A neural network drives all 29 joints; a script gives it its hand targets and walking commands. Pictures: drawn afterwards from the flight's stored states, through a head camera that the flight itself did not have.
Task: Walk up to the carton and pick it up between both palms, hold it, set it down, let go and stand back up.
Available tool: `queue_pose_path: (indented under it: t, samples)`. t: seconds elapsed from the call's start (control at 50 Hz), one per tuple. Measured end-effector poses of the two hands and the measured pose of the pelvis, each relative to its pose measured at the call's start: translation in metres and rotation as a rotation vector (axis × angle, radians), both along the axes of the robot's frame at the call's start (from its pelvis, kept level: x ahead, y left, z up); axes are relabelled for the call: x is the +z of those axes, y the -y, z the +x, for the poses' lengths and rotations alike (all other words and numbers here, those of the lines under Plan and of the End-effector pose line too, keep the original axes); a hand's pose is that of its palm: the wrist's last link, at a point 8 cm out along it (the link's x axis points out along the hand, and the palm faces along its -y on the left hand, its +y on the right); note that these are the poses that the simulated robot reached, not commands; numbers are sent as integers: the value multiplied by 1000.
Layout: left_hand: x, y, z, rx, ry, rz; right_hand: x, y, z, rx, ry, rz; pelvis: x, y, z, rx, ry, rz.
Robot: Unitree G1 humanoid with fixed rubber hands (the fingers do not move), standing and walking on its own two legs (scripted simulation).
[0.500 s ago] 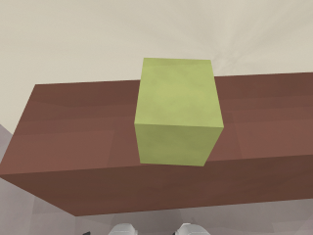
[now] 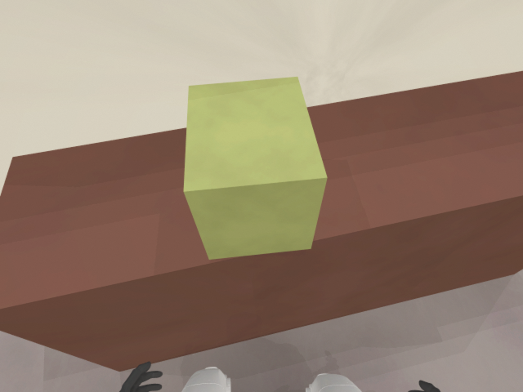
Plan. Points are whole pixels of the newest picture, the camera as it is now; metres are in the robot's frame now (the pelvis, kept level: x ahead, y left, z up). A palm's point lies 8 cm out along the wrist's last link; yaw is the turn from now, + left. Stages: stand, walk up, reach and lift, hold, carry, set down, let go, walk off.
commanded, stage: walk up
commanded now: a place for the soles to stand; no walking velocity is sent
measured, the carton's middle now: (252, 170) +0.46 +0.03 +0.03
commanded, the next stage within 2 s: stand in 0.84 s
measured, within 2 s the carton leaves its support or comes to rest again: neither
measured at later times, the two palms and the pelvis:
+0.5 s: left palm out of the picture +0.06 +0.24 -0.11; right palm out of the picture +0.06 -0.24 -0.11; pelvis +0.01 -0.01 +0.02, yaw +2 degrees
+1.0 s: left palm out of the picture +0.03 +0.24 -0.12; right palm out of the picture +0.05 -0.26 -0.11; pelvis +0.00 -0.01 +0.02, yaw +4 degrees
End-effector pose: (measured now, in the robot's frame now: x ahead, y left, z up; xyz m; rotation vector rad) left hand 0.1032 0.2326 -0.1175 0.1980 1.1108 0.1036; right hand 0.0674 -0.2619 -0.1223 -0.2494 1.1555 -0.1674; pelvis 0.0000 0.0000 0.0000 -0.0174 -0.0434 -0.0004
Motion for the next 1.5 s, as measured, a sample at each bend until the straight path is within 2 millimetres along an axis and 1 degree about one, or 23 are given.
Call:
queue_pose_path:
  t: [0.04, 0.08, 0.14, 0.2, 0.24, 0.3, 0.46, 0.54, 0.62, 0.72, 0.84, 1.08, 1.1, 1.14, 1.18, 1.22, 1.26, 1.28, 1.32, 1.36, 1.4, 1.44, 1.5]
  samples:
    - [0, 10, -6, 2, -16, -19, 1, -2, -9, -15, -21, 15, 4, 0, 1, -4, -11, 6]
    - [-2, 16, -7, -14, -24, -31, 2, -5, -18, -17, -28, 26, 4, 0, 2, 2, -21, 3]
    - [-6, 19, -3, -26, -9, -48, 5, -13, -32, -13, -48, 33, 4, 2, 1, 4, -9, 25]
    - [-3, 20, 2, -14, 26, -63, 9, -19, -38, -9, -61, 51, 8, 3, 2, 14, -8, 21]
    - [-1, 19, 2, -3, 39, -64, 11, -21, -37, -2, -66, 63, 10, 3, 2, 20, -12, 20]
    - [1, 13, -4, 5, 26, -51, 12, -23, -32, 11, -56, 72, 13, 4, 2, 23, -20, 20]
    - [6, -6, -36, 42, -63, 18, 9, -21, -11, 38, -31, 89, 17, 6, 6, 40, -24, 20]
    - [7, -8, -48, 59, -97, 31, 8, -19, -2, 57, -27, 85, 17, 8, 8, 48, -21, 18]
    - [6, -6, -56, 73, -118, 26, 8, -17, 2, 71, -34, 76, 18, 10, 9, 55, -19, 17]
    - [3, -1, -61, 78, -128, 13, 9, -12, 0, 74, -55, 61, 19, 11, 9, 61, -15, 13]
    - [1, 1, -66, 80, -137, 6, 9, -7, -8, 74, -88, 46, 19, 12, 7, 67, -13, 10]
    - [0, -8, -81, 96, -173, 21, 7, -7, -26, 74, -148, 35, 20, 9, 4, 82, -15, 5]
    - [-1, -10, -80, 113, -195, 15, 6, -7, -23, 74, -144, 32, 18, 10, 2, 76, -22, 7]
    - [-4, -18, -64, 121, -237, 31, 2, -6, -2, 69, -102, 34, 11, 11, -7, 65, -24, 15]
    - [-7, -26, -35, 113, -226, 52, 1, -7, 29, 74, -28, 47, 0, 13, -16, 58, -26, 19]
    - [-4, -30, 0, 101, -168, 69, 2, -10, 63, 99, 56, 61, -8, 13, -22, 52, -30, 12]
    - [10, -26, 33, 83, -80, 74, 9, -14, 90, 113, 130, 85, -11, 12, -24, 49, -17, 4]
    - [19, -22, 47, 72, -37, 67, 14, -17, 101, 112, 162, 96, -10, 12, -24, 47, -8, 0]
    - [37, -10, 65, 51, 28, 44, 27, -21, 114, 105, 218, 115, -5, 11, -21, 42, 17, -5]
    - [50, 3, 70, 32, 59, 18, 39, -24, 116, 98, 251, 129, 2, 11, -14, 38, 41, -6]
    - [55, 14, 66, 23, 54, -6, 46, -22, 112, 91, 256, 126, 9, 11, -6, 36, 54, 3]
    - [53, 20, 57, 28, 24, -26, 50, -18, 105, 89, 243, 102, 13, 12, 1, 32, 59, 13]
    - [43, 20, 38, 55, -39, -35, 50, -13, 95, 96, 214, 73, 16, 13, 7, 26, 60, 18]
